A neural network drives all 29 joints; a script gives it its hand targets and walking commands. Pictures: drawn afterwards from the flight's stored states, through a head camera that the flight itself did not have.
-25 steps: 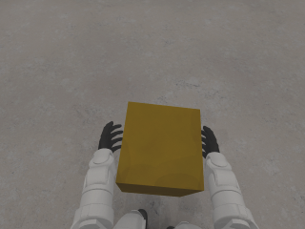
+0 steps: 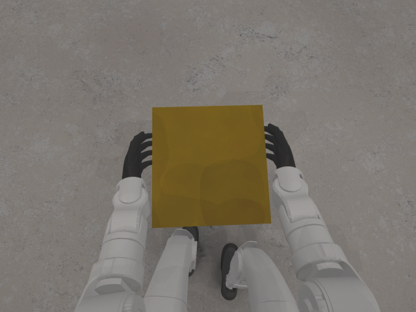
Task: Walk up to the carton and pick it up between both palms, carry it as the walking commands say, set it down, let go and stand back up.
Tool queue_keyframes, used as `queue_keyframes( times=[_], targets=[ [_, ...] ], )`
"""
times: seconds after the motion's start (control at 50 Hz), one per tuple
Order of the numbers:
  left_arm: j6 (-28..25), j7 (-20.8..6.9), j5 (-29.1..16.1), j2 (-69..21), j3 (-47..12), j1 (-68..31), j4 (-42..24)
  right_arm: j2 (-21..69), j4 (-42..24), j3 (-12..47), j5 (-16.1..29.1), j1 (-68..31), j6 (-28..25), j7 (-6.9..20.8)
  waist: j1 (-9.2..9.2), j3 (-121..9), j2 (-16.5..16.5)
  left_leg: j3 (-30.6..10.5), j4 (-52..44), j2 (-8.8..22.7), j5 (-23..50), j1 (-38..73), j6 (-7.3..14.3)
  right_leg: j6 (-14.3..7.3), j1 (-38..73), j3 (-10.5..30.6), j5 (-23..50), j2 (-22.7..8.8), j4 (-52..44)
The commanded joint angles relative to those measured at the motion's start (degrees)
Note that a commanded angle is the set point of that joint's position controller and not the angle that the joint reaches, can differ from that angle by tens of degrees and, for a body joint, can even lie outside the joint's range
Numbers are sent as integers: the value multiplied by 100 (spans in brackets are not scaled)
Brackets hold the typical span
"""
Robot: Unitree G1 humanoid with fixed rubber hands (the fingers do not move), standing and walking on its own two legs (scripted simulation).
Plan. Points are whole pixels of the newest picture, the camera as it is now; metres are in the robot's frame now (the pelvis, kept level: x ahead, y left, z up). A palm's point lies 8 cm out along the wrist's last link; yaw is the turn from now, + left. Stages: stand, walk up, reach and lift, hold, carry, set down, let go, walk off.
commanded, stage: set down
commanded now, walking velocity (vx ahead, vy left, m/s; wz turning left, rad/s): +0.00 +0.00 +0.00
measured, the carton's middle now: (207, 170) +0.37 +0.03 -0.16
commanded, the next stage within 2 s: none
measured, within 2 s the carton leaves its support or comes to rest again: neither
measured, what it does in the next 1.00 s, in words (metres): lowers itself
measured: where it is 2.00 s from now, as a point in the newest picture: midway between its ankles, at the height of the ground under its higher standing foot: (209, 270)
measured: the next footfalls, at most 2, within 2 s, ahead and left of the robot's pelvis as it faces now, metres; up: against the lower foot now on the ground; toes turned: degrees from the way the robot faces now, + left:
none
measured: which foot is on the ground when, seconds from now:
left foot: down 0.00-1.00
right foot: down 0.00-1.00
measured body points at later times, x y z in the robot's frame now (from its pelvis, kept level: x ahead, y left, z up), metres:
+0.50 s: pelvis -0.01 -0.01 -0.05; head +0.28 +0.02 +0.29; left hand +0.39 +0.18 -0.20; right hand +0.43 -0.11 -0.19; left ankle +0.12 +0.09 -0.67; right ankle +0.04 -0.09 -0.67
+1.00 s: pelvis -0.03 +0.00 -0.13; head +0.29 +0.03 +0.19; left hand +0.43 +0.18 -0.29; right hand +0.46 -0.11 -0.27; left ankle +0.12 +0.09 -0.67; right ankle +0.04 -0.09 -0.67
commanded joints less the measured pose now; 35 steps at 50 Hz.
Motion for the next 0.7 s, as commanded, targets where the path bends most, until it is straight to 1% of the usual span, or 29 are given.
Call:
queue_keyframes(
  times=[0.0, 0.04, 0.06, 0.08, 0.1, 0.12, 0.16, 0.18, 0.22, 0.24, 0.28, 0.32, 0.34, 0.36, 0.38, 0.4, 0.42, 0.44, 0.46, 0.48, 0.52, 0.54, 0.56, 0.58, 0.6, 0.62, 0.64, 0.66, 0.68],
  targets=[
    [-397, 296, -1034, -1023, -1875, -2744, -562, 1212, -118, 1138, 1041, -2255, -493, -87, -52, -4614, 537, -850, 176, -90, -577, 2686, -140, 9, 713, 1292, 145, 247, -91],
    [-419, 364, -1129, -1011, -1841, -2775, -401, 833, 519, 677, 831, -1898, -542, -106, -452, -4186, 786, -996, 153, -89, -343, 2800, -241, -18, 2, 1195, 230, 301, -6],
    [-495, 403, -1043, -689, -1561, -2822, -541, 818, 401, 728, 861, -2113, -520, -154, -207, -4267, 459, -927, 391, -100, -106, 2521, -194, 22, 79, 1330, 313, 268, 16],
    [-461, 413, -1016, -748, -1536, -2774, -383, 779, 497, 633, 845, -2142, -537, -122, -325, -4358, 431, -1029, 365, -106, -203, 2671, -199, 47, -147, 1208, 246, 320, 117],
    [-428, 431, -1083, -1108, -1746, -2711, -324, 720, 405, 808, 971, -2168, -575, -78, -195, -4472, 873, -1085, 375, -81, -16, 2850, -274, -14, -290, 1285, 222, 295, 204],
    [-475, 474, -1171, -1183, -1899, -2786, -421, 714, 162, 885, 1110, -2320, -621, -58, -250, -4833, 797, -1184, 493, -64, 366, 3117, -292, 21, -479, 1233, 418, 311, 271],
    [-524, 477, -1077, -896, -1618, -2777, -389, 939, 84, 1030, 1175, -2412, -598, -99, 58, -4917, 618, -955, 633, -82, 395, 2651, -201, 33, -200, 1348, 535, 331, 296],
    [-489, 444, -984, -911, -1453, -2713, -63, 955, -5, 957, 1160, -2590, -587, -119, -11, -4748, 470, -788, 700, -124, 351, 2260, -169, 58, -172, 1331, 507, 356, 241],
    [-535, 444, -1001, -695, -1344, -3035, -198, 1102, 6, 1184, 1202, -2802, -565, -134, 161, -4976, 175, -629, 984, -119, 536, 1859, -116, 140, -69, 1435, 724, 348, 352],
    [-479, 394, -1026, -992, -1406, -2692, 276, 1147, -127, 1208, 1220, -2873, -618, -121, 44, -5055, 255, -628, 973, -146, 600, 1952, -90, 150, -125, 1388, 765, 386, 343],
    [-517, 388, -1056, -1081, -1468, -2843, -137, 1211, -477, 1452, 1372, -3040, -618, -144, 260, -5717, 269, -564, 1173, -171, 962, 1934, -72, 136, 100, 1477, 1044, 396, 553],
    [-595, 472, -1134, -704, -1473, -3140, -483, 946, -708, 1504, 1470, -3106, -678, -225, 225, -6245, 224, -521, 1416, -189, 1336, 2012, -77, 167, -40, 1423, 1312, 467, 787],
    [-641, 469, -1196, -764, -1495, -3112, -523, 1244, -373, 1490, 1408, -2809, -632, -265, 159, -6007, 121, -506, 1482, -194, 1378, 1900, -65, 170, -44, 1423, 1379, 442, 717],
    [-594, 479, -1212, -702, -1480, -2914, -559, 1093, -890, 1669, 1610, -3100, -646, -269, 378, -6517, 134, -412, 1545, -219, 1557, 2083, -44, 179, 4, 1422, 1479, 491, 793],
    [-586, 423, -1332, -614, -1434, -3056, -549, 1040, -778, 1691, 1548, -2991, -598, -313, 227, -6710, 17, -400, 1718, -211, 1532, 1868, -32, 185, 122, 1476, 1512, 478, 822],
    [-559, 406, -1310, -541, -1521, -3154, -569, 1091, -289, 1430, 1491, -2862, -519, -333, 91, -6385, 274, -411, 1626, -182, 1104, 1603, -75, 201, -96, 1415, 1237, 442, 868],
    [-514, 387, -1360, -632, -1512, -3289, -417, 1079, -504, 1554, 1505, -3180, -532, -334, 187, -6229, 196, -382, 1675, -207, 1150, 1543, -69, 186, -279, 1457, 1196, 495, 891],
    [-541, 376, -1393, -699, -1514, -3320, -480, 1175, -222, 1433, 1430, -2972, -508, -360, 57, -6214, 206, -397, 1804, -209, 1084, 1313, -95, 192, -336, 1462, 1201, 461, 947],
    [-587, 353, -1598, -622, -1679, -3633, -847, 1220, -611, 1563, 1485, -3187, -519, -427, -27, -6560, 75, -349, 1892, -246, 1161, 1423, -51, 210, -59, 1474, 1330, 468, 971],
    [-551, 284, -1435, -550, -1520, -3406, -422, 1323, -76, 1450, 1451, -2907, -456, -412, 28, -5994, 185, -341, 1860, -202, 977, 1096, -91, 246, -368, 1463, 1190, 472, 992],
    [-474, 276, -1474, -678, -1638, -3892, -471, 1191, -75, 1316, 1380, -3285, -424, -420, 1, -6062, 399, -406, 1940, -247, 1085, 1144, -135, 201, -794, 1417, 1081, 536, 1170],
    [-485, 293, -1400, -529, -1532, -3684, -463, 1240, -123, 1359, 1470, -3286, -393, -405, 209, -6224, 409, -362, 1971, -239, 1063, 1165, -125, 209, -768, 1393, 1055, 566, 1279],
    [-437, 259, -1417, -773, -1558, -3719, -149, 1271, 423, 1097, 1201, -3071, -356, -401, -162, -5791, 373, -448, 2013, -267, 845, 960, -150, 183, -1155, 1303, 818, 573, 1309],
    [-452, 199, -1507, -962, -1517, -3788, -182, 1384, 155, 1243, 1288, -3305, -412, -373, 34, -5812, 338, -416, 2099, -192, 1000, 968, -162, 183, -1075, 1429, 928, 512, 1264],
    [-463, 238, -1447, -943, -1590, -3947, -376, 1370, 298, 1097, 1262, -3346, -408, -318, -98, -5913, 451, -512, 2050, -244, 1039, 1133, -168, 169, -1343, 1279, 920, 584, 1495],
    [-400, 206, -1334, -984, -1481, -3879, -115, 1339, 296, 1226, 1294, -3379, -381, -320, 68, -6047, 439, -438, 2231, -236, 1146, 1084, -181, 190, -1487, 1382, 843, 581, 1453],
    [-371, 172, -1447, -992, -1576, -4097, -254, 1412, 135, 1249, 1383, -3598, -360, -297, 9, -6379, 478, -472, 2283, -202, 1165, 1134, -170, 187, -1389, 1351, 888, 605, 1591],
    [-401, 196, -1557, -822, -1689, -4510, -739, 1327, -464, 1439, 1606, -4041, -384, -333, 124, -7075, 473, -384, 2425, -251, 1194, 1123, -172, 208, -1164, 1370, 959, 634, 1713],
    [-364, 224, -1553, -935, -1693, -4156, -536, 1596, -279, 1664, 1642, -3822, -322, -330, 233, -7181, 302, -311, 2485, -278, 1462, 1197, -156, 226, -965, 1316, 1222, 656, 1753]
  ],
)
